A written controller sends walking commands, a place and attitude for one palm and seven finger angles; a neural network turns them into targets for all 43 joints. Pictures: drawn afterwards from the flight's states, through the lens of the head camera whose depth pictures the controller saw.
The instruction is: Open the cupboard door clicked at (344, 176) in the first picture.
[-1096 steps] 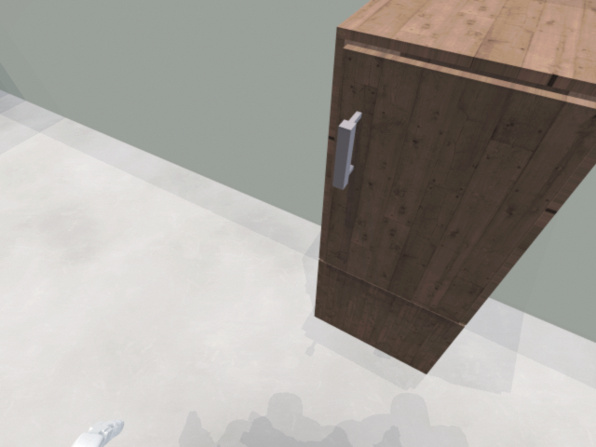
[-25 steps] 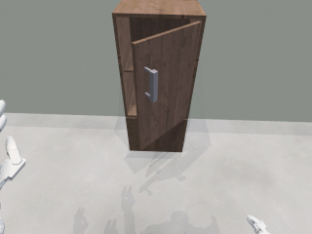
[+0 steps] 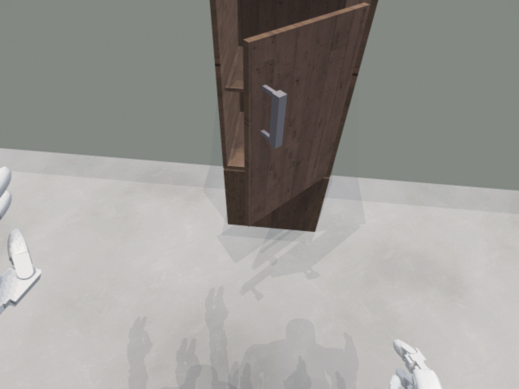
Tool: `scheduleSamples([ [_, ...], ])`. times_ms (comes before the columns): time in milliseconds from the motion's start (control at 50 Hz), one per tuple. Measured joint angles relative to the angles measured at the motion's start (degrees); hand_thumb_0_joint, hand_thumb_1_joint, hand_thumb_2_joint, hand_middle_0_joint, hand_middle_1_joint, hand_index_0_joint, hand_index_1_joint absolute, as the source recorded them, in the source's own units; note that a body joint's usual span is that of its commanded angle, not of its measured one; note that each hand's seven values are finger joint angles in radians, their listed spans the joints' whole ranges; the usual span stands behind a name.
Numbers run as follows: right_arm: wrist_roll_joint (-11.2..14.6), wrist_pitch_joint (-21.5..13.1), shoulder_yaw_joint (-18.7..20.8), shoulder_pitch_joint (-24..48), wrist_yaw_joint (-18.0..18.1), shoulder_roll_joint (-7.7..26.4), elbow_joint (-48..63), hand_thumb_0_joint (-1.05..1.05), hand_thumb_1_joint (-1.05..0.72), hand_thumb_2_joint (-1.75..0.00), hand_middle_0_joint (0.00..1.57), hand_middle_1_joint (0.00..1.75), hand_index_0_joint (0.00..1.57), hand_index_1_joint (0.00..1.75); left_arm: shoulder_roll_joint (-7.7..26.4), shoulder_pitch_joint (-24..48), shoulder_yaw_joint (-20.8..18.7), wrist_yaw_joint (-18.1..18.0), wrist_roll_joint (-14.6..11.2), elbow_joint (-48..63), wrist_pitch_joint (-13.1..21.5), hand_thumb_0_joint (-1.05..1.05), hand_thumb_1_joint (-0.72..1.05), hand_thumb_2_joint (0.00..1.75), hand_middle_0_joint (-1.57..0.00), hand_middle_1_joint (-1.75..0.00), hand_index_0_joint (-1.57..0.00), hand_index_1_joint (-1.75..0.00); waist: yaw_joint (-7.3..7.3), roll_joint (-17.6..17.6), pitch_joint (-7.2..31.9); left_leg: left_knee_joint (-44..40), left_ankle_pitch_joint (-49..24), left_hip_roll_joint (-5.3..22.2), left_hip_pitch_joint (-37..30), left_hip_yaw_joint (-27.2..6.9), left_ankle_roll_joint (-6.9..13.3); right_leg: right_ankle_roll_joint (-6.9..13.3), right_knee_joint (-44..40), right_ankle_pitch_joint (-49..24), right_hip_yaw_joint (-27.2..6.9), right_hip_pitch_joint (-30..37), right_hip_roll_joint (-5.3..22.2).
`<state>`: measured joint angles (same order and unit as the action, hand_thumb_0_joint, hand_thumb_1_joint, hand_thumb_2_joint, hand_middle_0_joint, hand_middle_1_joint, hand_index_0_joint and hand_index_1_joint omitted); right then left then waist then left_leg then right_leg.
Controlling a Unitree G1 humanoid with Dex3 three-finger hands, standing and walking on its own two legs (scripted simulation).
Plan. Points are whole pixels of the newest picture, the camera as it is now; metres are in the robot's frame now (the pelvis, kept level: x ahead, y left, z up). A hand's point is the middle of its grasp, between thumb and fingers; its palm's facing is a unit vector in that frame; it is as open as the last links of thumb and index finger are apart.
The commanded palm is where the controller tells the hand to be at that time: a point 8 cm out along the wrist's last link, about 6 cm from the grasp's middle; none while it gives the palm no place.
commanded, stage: stop stepping back and stand still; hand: left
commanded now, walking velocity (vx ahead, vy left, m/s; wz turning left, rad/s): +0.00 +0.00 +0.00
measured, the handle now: (271, 116) +0.67 +0.02 +0.06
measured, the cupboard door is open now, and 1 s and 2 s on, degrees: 45 45 45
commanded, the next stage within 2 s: let the arm hang, fingers relaxed in 0.88 s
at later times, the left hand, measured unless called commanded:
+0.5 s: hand (36, 259) +0.21 +0.27 +0.16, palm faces +0.39 -0.78 -0.49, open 7.4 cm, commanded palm +0.16 +0.31 +0.18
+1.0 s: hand (23, 273) +0.20 +0.29 +0.15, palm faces +0.39 -0.78 -0.49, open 7.4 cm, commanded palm none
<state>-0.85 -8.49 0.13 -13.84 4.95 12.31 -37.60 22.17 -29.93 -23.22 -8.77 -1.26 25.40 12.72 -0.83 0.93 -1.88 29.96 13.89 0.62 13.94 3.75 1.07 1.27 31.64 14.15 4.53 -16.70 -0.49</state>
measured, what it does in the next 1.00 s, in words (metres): stands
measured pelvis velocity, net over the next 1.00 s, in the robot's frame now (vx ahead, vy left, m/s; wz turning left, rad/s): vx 0.00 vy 0.02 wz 0.01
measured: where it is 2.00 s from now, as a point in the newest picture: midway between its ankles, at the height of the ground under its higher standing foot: outside the picture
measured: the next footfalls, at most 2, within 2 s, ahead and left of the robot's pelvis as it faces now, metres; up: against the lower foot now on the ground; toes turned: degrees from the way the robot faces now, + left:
none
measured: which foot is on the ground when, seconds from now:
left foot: down 0.00-1.00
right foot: down 0.00-1.00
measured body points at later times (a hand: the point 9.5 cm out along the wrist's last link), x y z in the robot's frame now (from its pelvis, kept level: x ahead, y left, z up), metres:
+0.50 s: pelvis +0.02 +0.01 +0.01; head +0.04 +0.01 +0.46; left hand +0.19 +0.31 +0.19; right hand +0.19 -0.22 -0.08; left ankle +0.02 +0.11 -0.73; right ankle +0.04 -0.08 -0.73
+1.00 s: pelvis +0.00 +0.02 +0.01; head +0.02 +0.02 +0.46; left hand +0.18 +0.33 +0.18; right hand +0.18 -0.21 -0.08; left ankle +0.02 +0.11 -0.73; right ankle +0.04 -0.08 -0.73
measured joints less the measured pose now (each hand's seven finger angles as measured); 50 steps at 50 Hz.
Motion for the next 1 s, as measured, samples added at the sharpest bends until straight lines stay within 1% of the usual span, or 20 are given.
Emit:
scheduleSamples([
  [20, 0.04, -0.04, -0.1, 0.14, -0.09, -0.23, 0.1, 0.02, -0.9, -0.9, 0.2, 0.3, 0.2, 0.3, 0.24, 0.06, -0.07, 0.08, 0.13, 0.09, -0.1, 0.01, 0.89, 0.9, -0.22, -0.31, -0.21, -0.3, -0.01, 0.44, 0.0, -0.47, 0.11, -0.35, -0.39, 0.11, -0.11, -0.43, -0.11, 0.06, -0.54, 0.21, 0.09],
  [40, 0.1, -0.07, -0.24, 0.29, -0.2, -0.46, 0.32, 0.02, -0.9, -0.9, 0.2, 0.3, 0.2, 0.3, 0.5, 0.03, -0.21, 0.13, 0.29, 0.3, -0.22, 0.01, 0.89, 0.9, -0.22, -0.31, -0.21, -0.3, 0.05, 0.72, -0.01, -0.92, 0.2, -0.62, -0.73, 0.12, -0.18, -0.46, -0.53, -0.65, -0.82, 0.5, 0.19],
  [100, 0.36, -0.16, -0.63, 1.29, -0.74, -0.74, 1.03, 0.02, -0.9, -0.9, 0.2, 0.3, 0.2, 0.3, 0.69, -0.31, -0.45, 0.29, 0.35, 1.14, -0.26, 0.01, 0.89, 0.9, -0.22, -0.3, -0.21, -0.3, 0.19, 0.07, -0.45, -1.43, 0.37, -0.44, -1.19, -0.11, -0.31, 1.27, -2.09, -1.27, -0.65, 1.49, -0.18],
  [160, 0.64, 0.09, -0.73, 2.73, -1.39, -0.77, 1.6, 0.02, -0.9, -0.9, 0.2, 0.3, 0.2, 0.3, 0.63, -1.33, -0.27, 0.52, -0.18, 1.71, 0.01, 0.01, 0.89, 0.9, -0.22, -0.3, -0.21, -0.3, 0.34, -1.22, -0.72, -1.31, 0.57, 0.21, -0.9, -0.12, -0.42, 1.56, -3.79, -2.0, -0.64, 1.97, -0.87],
  [260, 0.92, 1.29, -0.55, 3.87, -1.61, -0.64, 2.04, 0.01, -0.9, -0.9, 0.2, 0.3, 0.2, 0.3, 0.4, -2.76, 0.58, 0.88, -0.81, 0.87, -0.65, 0.01, 0.89, 0.9, -0.22, -0.31, -0.21, -0.3, 0.51, -2.35, -0.45, -2.0, 0.59, 0.55, -0.96, 0.14, -0.23, 1.3, -5.99, -2.99, -0.94, 2.59, -1.32],
  [420, 0.94, 2.3, -0.42, 3.17, -0.83, -0.07, 2.49, 0.01, -0.9, -0.9, 0.2, 0.3, 0.2, 0.3, 0.3, -2.31, 0.89, 0.72, -1.0, 0.37, -2.22, 0.01, 0.89, 0.9, -0.22, -0.31, -0.21, -0.3, 0.12, -1.78, -0.98, -4.75, -0.64, -0.33, -2.46, 0.48, 0.32, 0.58, -7.62, -3.71, -1.33, 3.59, -0.58],
  [520, 0.97, 2.59, -0.4, 2.96, -0.75, 0.07, 2.63, 0.02, -0.9, -0.9, 0.2, 0.3, 0.2, 0.3, 0.51, -2.49, 0.88, 0.64, -1.13, 1.34, -1.91, 0.01, 0.89, 0.9, -0.22, -0.31, -0.21, -0.3, 0.29, -1.78, -0.95, -5.19, -0.98, -0.63, -2.65, 0.42, 0.56, 0.31, -8.1, -4.02, -1.29, 3.86, -0.3],
  [660, 0.98, 3.05, -0.29, 2.96, -0.67, 0.1, 2.68, 0.01, -0.9, -0.9, 0.2, 0.3, 0.2, 0.3, 0.34, -2.56, 0.98, 0.6, -1.11, -0.03, -1.89, 0.01, 0.89, 0.9, -0.22, -0.31, -0.21, -0.3, 0.39, -2.24, -0.61, -5.58, -1.58, -0.68, -2.05, 0.51, 0.9, 0.03, -9.51, -5.24, -1.37, 3.71, -0.29],
  [980, 0.82, 2.79, -0.56, 2.42, -0.51, -0.14, 2.32, 0.02, -0.9, -0.9, 0.2, 0.3, 0.2, 0.3, 0.06, -2.29, 1.25, 0.37, -0.8, 0.13, -1.73, 0.01, 0.89, 0.9, -0.22, -0.3, -0.21, -0.3, 0.16, -2.31, -0.36, -6.14, -2.45, -1.24, -1.81, 0.25, 1.28, -0.34, -9.94, -5.92, -1.14, 3.58, 0.25],
  [1000, 1.13, 1.08, -0.14, 2.65, -1.54, 0.25, 0.82, 0.02, -0.9, -0.9, 0.2, 0.3, 0.2, 0.3, 0.49, -0.86, 2.54, 0.87, -0.33, -3.08, -0.36, 0.01, 0.89, 0.9, -0.21, -0.3, -0.21, -0.3, 0.25, -2.72, 0.18, -5.23, -2.29, -1.31, -0.7, -0.1, 1.31, -0.33, -9.12, -5.64, -0.72, 2.7, 0.41],
])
